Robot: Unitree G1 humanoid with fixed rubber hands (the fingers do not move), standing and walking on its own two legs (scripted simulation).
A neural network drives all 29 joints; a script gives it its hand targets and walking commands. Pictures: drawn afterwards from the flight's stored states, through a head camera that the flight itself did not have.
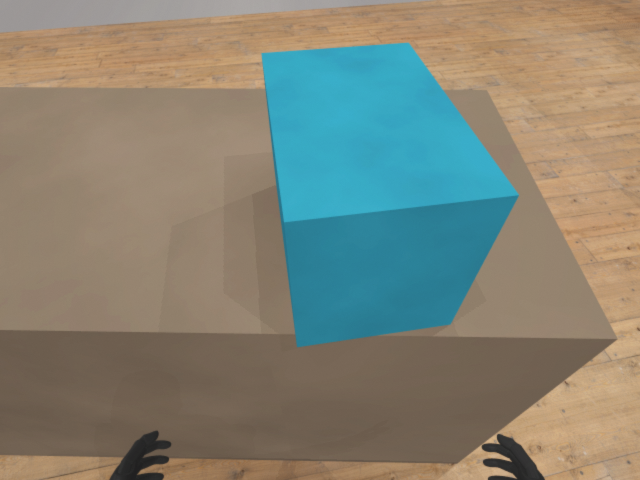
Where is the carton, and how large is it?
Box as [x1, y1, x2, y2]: [261, 43, 518, 346]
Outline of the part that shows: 408,43 261,53 275,177 297,346 450,324 518,196 518,194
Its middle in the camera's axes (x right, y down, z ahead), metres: +0.05 -0.07 +0.51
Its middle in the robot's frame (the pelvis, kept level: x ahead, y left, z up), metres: +0.44 -0.02 +0.13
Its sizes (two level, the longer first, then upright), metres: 0.313 0.204 0.232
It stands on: a pedestal, 0.77 m high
